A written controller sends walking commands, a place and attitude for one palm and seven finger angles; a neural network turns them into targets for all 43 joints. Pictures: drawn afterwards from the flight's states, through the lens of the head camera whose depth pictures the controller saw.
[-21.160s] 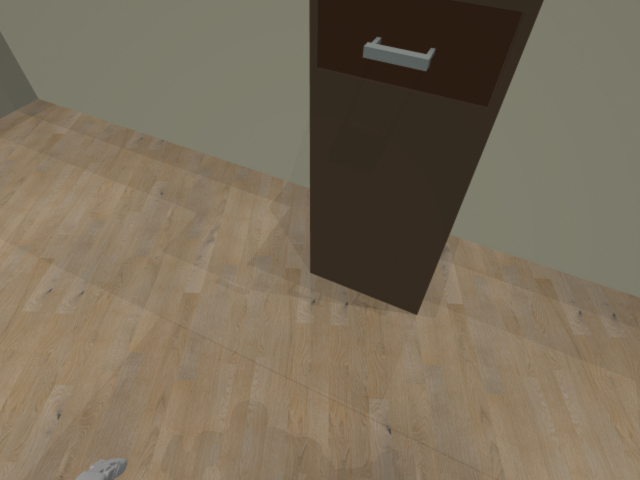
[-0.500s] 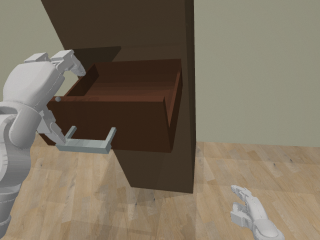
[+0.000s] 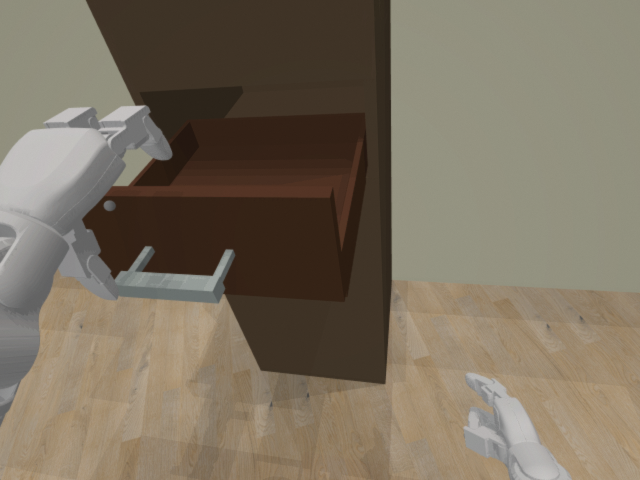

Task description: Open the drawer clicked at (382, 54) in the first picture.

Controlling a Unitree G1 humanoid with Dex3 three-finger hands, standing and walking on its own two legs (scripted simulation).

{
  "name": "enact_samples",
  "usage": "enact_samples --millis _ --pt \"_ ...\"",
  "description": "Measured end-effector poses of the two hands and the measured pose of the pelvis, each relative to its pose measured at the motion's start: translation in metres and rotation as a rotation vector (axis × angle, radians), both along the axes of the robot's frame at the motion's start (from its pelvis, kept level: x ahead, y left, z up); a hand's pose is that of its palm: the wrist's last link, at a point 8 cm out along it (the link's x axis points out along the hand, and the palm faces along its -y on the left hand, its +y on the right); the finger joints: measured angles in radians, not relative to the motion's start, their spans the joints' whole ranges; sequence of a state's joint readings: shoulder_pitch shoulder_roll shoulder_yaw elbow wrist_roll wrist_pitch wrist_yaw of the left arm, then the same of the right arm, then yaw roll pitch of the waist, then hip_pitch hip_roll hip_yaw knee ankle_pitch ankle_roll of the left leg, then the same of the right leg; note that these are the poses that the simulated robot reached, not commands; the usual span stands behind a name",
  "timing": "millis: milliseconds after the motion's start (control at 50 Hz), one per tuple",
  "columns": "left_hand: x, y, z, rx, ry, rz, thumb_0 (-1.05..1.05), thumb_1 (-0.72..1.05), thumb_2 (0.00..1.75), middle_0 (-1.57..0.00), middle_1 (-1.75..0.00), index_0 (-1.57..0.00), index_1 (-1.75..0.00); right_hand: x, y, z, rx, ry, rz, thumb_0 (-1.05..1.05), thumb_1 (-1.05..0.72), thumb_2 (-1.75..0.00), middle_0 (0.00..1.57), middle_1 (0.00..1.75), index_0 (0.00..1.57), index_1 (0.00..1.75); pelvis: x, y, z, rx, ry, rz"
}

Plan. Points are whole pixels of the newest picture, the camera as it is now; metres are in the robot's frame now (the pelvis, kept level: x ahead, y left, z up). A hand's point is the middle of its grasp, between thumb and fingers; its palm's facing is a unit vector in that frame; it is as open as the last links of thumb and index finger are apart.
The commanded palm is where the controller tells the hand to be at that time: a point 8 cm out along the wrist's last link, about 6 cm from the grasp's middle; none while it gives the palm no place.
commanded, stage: draw the hand back to the body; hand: left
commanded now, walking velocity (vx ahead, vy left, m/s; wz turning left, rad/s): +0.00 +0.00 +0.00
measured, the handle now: (177, 271) +0.30 +0.22 +0.15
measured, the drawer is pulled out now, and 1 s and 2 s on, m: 0.30 0.30 0.30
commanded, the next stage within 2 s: step back with the hand held close in 1.34 s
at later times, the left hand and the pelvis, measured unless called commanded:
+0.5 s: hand (59, 191) +0.22 +0.20 +0.33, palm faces +0.47 -0.72 -0.51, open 13.6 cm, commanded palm +0.17 +0.26 +0.34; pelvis +0.00 +0.00 +0.01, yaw +0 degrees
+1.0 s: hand (29, 169) +0.23 +0.24 +0.34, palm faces +0.59 -0.76 -0.28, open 9.9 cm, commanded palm +0.18 +0.28 +0.33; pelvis +0.04 +0.01 +0.01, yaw -1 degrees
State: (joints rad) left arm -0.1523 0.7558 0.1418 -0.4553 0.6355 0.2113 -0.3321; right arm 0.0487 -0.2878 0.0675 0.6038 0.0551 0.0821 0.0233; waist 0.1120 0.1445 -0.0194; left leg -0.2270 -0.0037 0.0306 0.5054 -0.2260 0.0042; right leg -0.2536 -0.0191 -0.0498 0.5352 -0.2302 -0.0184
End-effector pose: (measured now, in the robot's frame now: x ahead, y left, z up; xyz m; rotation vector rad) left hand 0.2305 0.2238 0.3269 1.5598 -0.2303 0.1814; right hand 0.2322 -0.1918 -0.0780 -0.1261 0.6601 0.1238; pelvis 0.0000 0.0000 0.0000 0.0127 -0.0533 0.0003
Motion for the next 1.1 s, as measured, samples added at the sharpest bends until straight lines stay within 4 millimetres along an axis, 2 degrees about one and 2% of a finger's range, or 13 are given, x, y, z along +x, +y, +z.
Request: enact_samples --millis 100,160,280,360,440,520,560,620,720,820,940,1100 --pt "-0.008 0.021 0.006 -0.016 -0.015 0.071 0.0 -0.5 0.3 -0.32 -1.2 -0.32 -1.2 0.001 0.004 0.0 0.001 0.002 0.011 0.02 -0.91 -0.9 0.2 0.3 0.2 0.3 -0.001 0.001 0.0 -0.003 0.001 0.003" --pt "-0.012 0.03 0.002 -0.035 0.0 0.103 0.0 -0.5 0.3 -0.31 -1.2 -0.32 -1.2 0.001 0.005 0.0 -0.004 -0.001 0.016 0.02 -0.91 -0.9 0.2 0.3 0.2 0.3 -0.002 0.001 0.0 -0.004 0.002 0.008" --pt "-0.022 0.022 -0.014 -0.022 0.05 0.045 0.0 -0.5 0.3 -0.31 -1.2 -0.32 -1.2 0.005 0.007 0.004 -0.029 -0.023 0.021 0.02 -0.91 -0.9 0.2 0.3 0.2 0.3 -0.001 0.005 0.0 -0.007 -0.004 0.013" --pt "-0.028 0.016 -0.012 0.006 0.027 -0.009 0.0 -0.5 0.3 -0.32 -1.2 -0.32 -1.2 0.006 0.011 0.007 -0.035 -0.035 0.024 0.02 -0.91 -0.9 0.2 0.3 0.2 0.3 -0.001 0.006 0.001 -0.009 -0.008 0.014" --pt "-0.042 0.013 0.007 -0.458 -0.244 -0.34 0.0 -0.48 0.3 -0.32 -1.19 -0.33 -1.19 -0.001 0.015 0.014 -0.037 -0.085 -0.014 0.02 -0.91 -0.9 0.2 0.3 0.2 0.3 0.0 0.005 0.003 -0.021 -0.025 0.012" --pt "-0.056 0.025 0.021 -0.718 -0.568 -0.497 0.0 -0.42 0.33 -0.32 -1.14 -0.32 -1.15 -0.019 0.009 0.014 -0.063 -0.064 -0.058 0.01 -0.9 -0.9 0.2 0.3 0.2 0.3 0.006 0.001 0.007 -0.028 -0.036 0.0" --pt "-0.056 0.036 0.02 -0.807 -0.677 -0.504 0.0 -0.37 0.35 -0.31 -1.11 -0.31 -1.12 -0.029 0.004 0.01 -0.08 -0.033 -0.075 0.01 -0.9 -0.9 0.2 0.3 0.2 0.3 0.01 0.001 0.008 -0.028 -0.04 -0.003" --pt "-0.049 0.048 0.011 -0.904 -0.744 -0.473 0.0 -0.29 0.39 -0.3 -1.06 -0.3 -1.07 -0.042 -0.007 0.004 -0.11 0.014 -0.101 0.01 -0.9 -0.9 0.21 0.3 0.2 0.3 0.016 0.002 0.009 -0.027 -0.042 -0.01" --pt "-0.039 0.042 -0.002 -0.943 -0.707 -0.467 0.0 -0.14 0.46 -0.28 -0.96 -0.28 -0.96 -0.05 -0.024 0.0 -0.149 0.048 -0.143 0.02 -0.9 -0.9 0.21 0.3 0.2 0.3 0.027 0.005 0.009 -0.026 -0.038 -0.022" --pt "-0.039 0.033 0.003 -0.855 -0.669 -0.495 0.0 0.02 0.53 -0.27 -0.85 -0.27 -0.86 -0.04 -0.031 0.002 -0.153 0.029 -0.179 0.02 -0.9 -0.9 0.2 0.3 0.2 0.3 0.037 0.008 0.009 -0.027 -0.03 -0.028" --pt "-0.042 0.046 0.015 -0.785 -0.705 -0.444 0.0 0.23 0.62 -0.26 -0.72 -0.26 -0.72 -0.017 -0.024 0.006 -0.121 -0.004 -0.173 0.02 -0.9 -0.9 0.2 0.3 0.2 0.3 0.043 0.008 0.008 -0.028 -0.022 -0.024" --pt "-0.044 0.054 0.003 -0.84 -0.684 -0.346 0.01 0.51 0.74 -0.23 -0.54 -0.24 -0.54 0.007 -0.009 0.011 -0.088 -0.039 -0.127 0.02 -0.9 -0.9 0.2 0.3 0.2 0.3 0.046 0.007 0.008 -0.028 -0.016 -0.018"
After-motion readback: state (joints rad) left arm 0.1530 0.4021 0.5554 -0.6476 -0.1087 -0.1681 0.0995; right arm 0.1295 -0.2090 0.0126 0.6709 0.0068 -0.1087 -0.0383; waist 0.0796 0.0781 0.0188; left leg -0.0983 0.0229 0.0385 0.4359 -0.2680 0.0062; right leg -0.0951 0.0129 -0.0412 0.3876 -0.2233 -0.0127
